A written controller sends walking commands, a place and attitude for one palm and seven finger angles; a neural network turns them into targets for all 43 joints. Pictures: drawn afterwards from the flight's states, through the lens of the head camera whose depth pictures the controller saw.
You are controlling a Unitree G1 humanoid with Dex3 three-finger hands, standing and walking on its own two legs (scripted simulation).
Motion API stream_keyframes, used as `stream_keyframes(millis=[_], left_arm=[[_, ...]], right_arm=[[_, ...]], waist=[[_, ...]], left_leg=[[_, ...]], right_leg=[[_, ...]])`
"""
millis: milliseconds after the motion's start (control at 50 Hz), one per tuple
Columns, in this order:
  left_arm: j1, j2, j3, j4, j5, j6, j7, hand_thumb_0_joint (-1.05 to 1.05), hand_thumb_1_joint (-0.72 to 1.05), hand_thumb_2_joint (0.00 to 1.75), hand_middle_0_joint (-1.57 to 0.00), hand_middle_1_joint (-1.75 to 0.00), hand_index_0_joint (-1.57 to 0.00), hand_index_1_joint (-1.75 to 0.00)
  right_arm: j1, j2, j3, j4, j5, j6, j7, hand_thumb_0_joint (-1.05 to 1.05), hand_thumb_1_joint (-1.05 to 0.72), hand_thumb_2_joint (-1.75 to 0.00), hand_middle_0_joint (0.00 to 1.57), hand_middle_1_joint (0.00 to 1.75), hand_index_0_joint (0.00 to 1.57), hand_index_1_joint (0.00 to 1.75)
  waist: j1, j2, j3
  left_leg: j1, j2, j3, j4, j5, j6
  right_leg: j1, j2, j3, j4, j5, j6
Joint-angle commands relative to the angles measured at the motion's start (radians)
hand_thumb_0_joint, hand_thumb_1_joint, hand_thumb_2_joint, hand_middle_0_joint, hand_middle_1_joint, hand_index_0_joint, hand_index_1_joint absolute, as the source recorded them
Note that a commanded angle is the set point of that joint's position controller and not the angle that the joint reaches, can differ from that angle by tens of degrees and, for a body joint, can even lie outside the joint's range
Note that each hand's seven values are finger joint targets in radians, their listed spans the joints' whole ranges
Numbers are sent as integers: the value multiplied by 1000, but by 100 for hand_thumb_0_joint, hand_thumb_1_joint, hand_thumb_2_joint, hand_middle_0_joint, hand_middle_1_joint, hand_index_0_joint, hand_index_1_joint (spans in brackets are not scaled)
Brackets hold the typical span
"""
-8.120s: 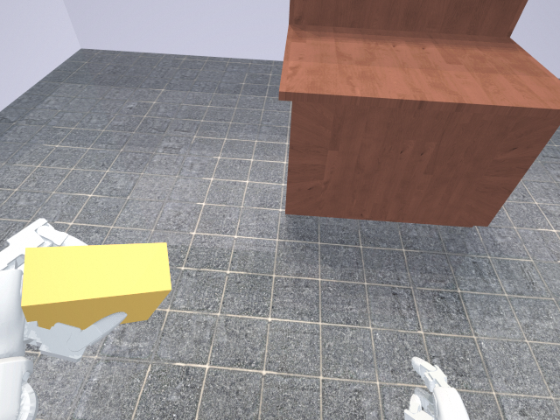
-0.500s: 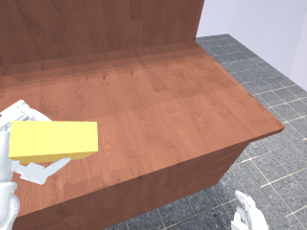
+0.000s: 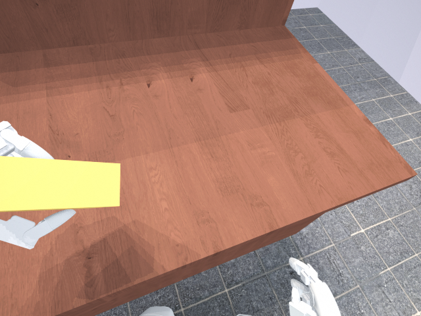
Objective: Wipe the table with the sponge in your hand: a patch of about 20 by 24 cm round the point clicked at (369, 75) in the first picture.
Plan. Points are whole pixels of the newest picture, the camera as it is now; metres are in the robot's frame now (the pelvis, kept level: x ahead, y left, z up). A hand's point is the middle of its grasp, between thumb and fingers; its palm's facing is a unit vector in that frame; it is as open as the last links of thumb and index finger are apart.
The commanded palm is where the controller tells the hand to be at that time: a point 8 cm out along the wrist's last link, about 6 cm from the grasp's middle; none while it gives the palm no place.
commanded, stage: come to a stop and stand still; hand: left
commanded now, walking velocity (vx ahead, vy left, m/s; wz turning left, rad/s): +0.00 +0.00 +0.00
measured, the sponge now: (71, 188) +0.25 +0.22 +0.14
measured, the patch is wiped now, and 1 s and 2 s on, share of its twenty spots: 0.00 0.00 0.00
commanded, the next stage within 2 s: look again from close up in 1.64 s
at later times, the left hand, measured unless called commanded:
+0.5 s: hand (60, 251) +0.17 +0.19 +0.17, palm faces +0.36 -0.87 -0.33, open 9.6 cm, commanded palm +0.11 +0.24 +0.18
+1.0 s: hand (36, 260) +0.16 +0.21 +0.18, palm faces +0.37 -0.84 -0.39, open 9.6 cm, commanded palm +0.10 +0.25 +0.18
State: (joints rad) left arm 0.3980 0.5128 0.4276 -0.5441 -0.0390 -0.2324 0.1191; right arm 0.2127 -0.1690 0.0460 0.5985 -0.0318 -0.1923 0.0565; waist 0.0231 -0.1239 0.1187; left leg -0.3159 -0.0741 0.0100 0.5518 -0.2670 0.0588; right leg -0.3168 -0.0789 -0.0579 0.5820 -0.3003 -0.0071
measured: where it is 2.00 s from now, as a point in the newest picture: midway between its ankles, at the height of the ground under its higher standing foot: outside the picture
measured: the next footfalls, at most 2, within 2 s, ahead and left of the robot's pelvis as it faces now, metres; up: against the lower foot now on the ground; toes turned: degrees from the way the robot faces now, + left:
none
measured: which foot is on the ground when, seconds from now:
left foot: down 0.00-1.00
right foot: down 0.00-1.00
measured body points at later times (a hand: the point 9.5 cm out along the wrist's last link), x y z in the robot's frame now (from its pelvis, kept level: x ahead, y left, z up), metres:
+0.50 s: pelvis -0.04 -0.05 +0.01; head -0.03 -0.04 +0.46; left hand +0.14 +0.24 +0.19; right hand +0.15 -0.28 -0.06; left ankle +0.01 +0.08 -0.73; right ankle +0.00 -0.14 -0.73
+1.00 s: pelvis -0.06 -0.03 +0.01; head -0.05 -0.02 +0.46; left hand +0.13 +0.25 +0.20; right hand +0.10 -0.25 -0.07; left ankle +0.01 +0.08 -0.73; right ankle +0.00 -0.14 -0.73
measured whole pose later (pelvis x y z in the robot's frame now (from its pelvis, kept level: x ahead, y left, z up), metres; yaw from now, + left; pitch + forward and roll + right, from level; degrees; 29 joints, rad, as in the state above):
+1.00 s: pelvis -0.06 -0.03 +0.01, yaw +0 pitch -2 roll -1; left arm 0.43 0.38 0.35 -0.49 -0.04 -0.17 0.12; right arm 0.23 -0.20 0.05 0.59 0.00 -0.16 -0.03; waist 0.01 -0.01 0.06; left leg -0.30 0.00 -0.02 0.49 -0.19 0.01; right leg -0.27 -0.01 -0.10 0.46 -0.21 -0.01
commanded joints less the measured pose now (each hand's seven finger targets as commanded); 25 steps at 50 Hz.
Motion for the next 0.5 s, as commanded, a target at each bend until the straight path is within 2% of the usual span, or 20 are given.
stream_keyframes(millis=[0, 40, 60, 80, 100, 140, 160, 180, 240, 260, 280, 300, 340, 360, 380, 440, 460, 480], left_arm=[[46, 138, 116, -324, -41, -97, 11, 0, 10, 130, -120, -160, -120, -160], [66, 107, 124, -221, -58, -88, 2, 0, 10, 130, -120, -160, -120, -160], [86, 110, 149, -158, -59, -76, 3, 0, 10, 130, -120, -160, -120, -160], [91, 78, 125, -131, -66, -77, -6, 0, 10, 130, -120, -160, -120, -160], [74, 107, 146, -104, -68, -67, -7, 0, 10, 130, -120, -160, -120, -160], [41, 92, 132, -62, -77, -52, -15, 0, 10, 130, -120, -160, -120, -160], [24, 97, 136, -58, -77, -42, -11, 0, 10, 130, -120, -160, -120, -160], [30, 45, 81, -57, -80, -44, -17, 0, 10, 130, -120, -160, -120, -160], [-32, 35, 30, -131, -83, -36, -18, 0, 10, 130, -120, -160, -120, -160], [-63, 58, 44, -162, -79, -26, -7, 0, 10, 130, -120, -160, -120, -160], [-57, 8, -3, -170, -77, -28, -9, 0, 10, 130, -120, -160, -120, -160], [-81, 36, 7, -195, -74, -27, -5, 0, 10, 130, -120, -160, -120, -160], [-100, 51, 15, -199, -71, -17, 4, 0, 10, 130, -120, -160, -120, -160], [-115, 108, 65, -206, -66, -10, 16, 0, 10, 130, -120, -160, -120, -160], [-92, 54, 36, -179, -69, -9, 15, 0, 10, 130, -120, -160, -120, -160], [-74, 75, 61, -143, -73, -2, 21, 0, 10, 130, -120, -160, -120, -160], [-65, 108, 89, -136, -72, 1, 28, 0, 10, 130, -120, -160, -120, -160], [-37, 60, 60, -108, -77, 2, 24, 0, 10, 130, -120, -160, -120, -160]], right_arm=[[9, -191, -92, -153, 15, -53, -7, 0, -90, -90, 20, 30, 20, 30], [1, -191, -101, -153, 29, -40, -15, 0, -90, -90, 20, 30, 20, 30], [-21, -192, -106, -154, 42, -35, -22, 0, -90, -90, 20, 30, 20, 30], [0, -186, -106, -150, 35, -22, -27, 0, -90, -90, 20, 30, 20, 30], [-10, -190, -112, -157, 41, -10, -35, 0, -90, -90, 20, 30, 20, 30], [-39, -181, -106, -168, 49, 6, -47, 0, -90, -90, 20, 30, 20, 30], [-71, -188, -103, -178, 57, 5, -51, 0, -90, -90, 20, 30, 20, 30], [-49, -168, -95, -176, 58, 11, -55, 0, -90, -90, 20, 30, 20, 30], [-82, -176, -90, -189, 68, 3, -64, 0, -90, -90, 20, 30, 20, 30], [-120, -178, -85, -198, 76, -1, -66, 0, -90, -90, 20, 30, 20, 30], [-106, -165, -77, -194, 70, -2, -71, 0, -90, -90, 20, 30, 20, 30], [-111, -174, -80, -195, 71, -8, -75, 0, -90, -90, 20, 30, 20, 30], [-121, -172, -75, -190, 68, -13, -82, 0, -90, -90, 20, 30, 20, 30], [-136, -177, -77, -188, 74, -11, -87, 0, -90, -90, 20, 30, 20, 30], [-125, -164, -70, -183, 68, -10, -91, 0, -90, -90, 20, 30, 20, 30], [-110, -168, -73, -175, 69, -12, -100, 0, -90, -90, 20, 30, 20, 30], [-119, -176, -76, -172, 76, -8, -102, 0, -90, -90, 20, 30, 20, 30], [-108, -164, -69, -172, 72, -6, -102, 0, -90, -90, 20, 30, 20, 30]], waist=[[4, 289, -352], [-6, 183, -343], [-7, 167, -340], [-9, 168, -323], [-11, 174, -309], [-10, 164, -289], [-8, 200, -300], [-8, 187, -286], [-11, 136, -283], [-11, 166, -289], [-12, 159, -268], [-13, 162, -250], [-17, 157, -221], [-16, 164, -218], [-17, 158, -196], [-18, 161, -184], [-18, 181, -181], [-17, 159, -179]], left_leg=[[252, 197, -162, -20, 908, -109], [193, 183, -149, -38, 810, -116], [222, 184, -153, -74, 831, -120], [231, 196, -150, -95, 827, -121], [222, 201, -154, -108, 812, -120], [172, 195, -142, -123, 663, -115], [183, 182, -129, -134, 593, -110], [153, 179, -128, -130, 558, -108], [115, 148, -128, -125, 315, -82], [129, 139, -126, -136, 221, -71], [104, 138, -123, -137, 176, -59], [87, 130, -131, -133, 134, -56], [74, 122, -133, -124, 56, -51], [90, 121, -134, -122, 10, -50], [69, 121, -129, -120, -2, -47], [77, 118, -124, -84, -30, -52], [95, 120, -126, -84, -43, -52], [83, 121, -121, -87, -52, -49]], right_leg=[[57, -4, -25, -49, 144, -25], [121, -15, -11, -42, 292, -29], [95, -3, -10, -8, 276, -23], [69, -1, -25, -17, 208, -16], [67, -6, -16, -27, 191, -12], [101, -23, 4, -74, 238, -10], [101, -19, 30, -73, 255, -13], [131, -29, 20, -99, 287, -14], [167, -56, 83, -157, 307, -26], [150, -55, 115, -173, 253, -27], [157, -58, 99, -190, 236, -28], [147, -62, 115, -208, 211, -31], [108, -77, 141, -257, 114, -34], [76, -80, 155, -276, 39, -36], [70, -81, 142, -293, 4, -38], [15, -100, 150, -333, -93, -46], [-9, -101, 150, -335, -124, -49], [-7, -96, 132, -336, -141, -46]])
